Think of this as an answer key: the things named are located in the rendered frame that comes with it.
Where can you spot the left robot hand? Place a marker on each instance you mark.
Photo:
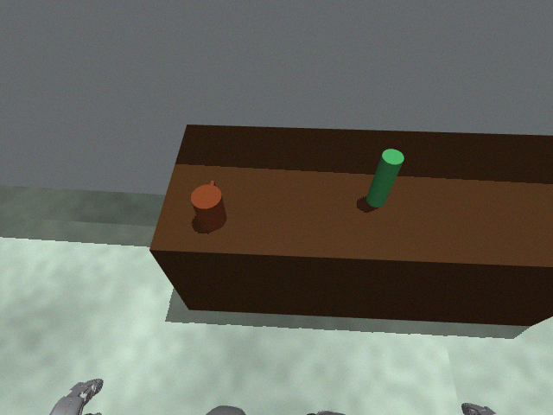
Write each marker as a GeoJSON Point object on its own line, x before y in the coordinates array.
{"type": "Point", "coordinates": [78, 396]}

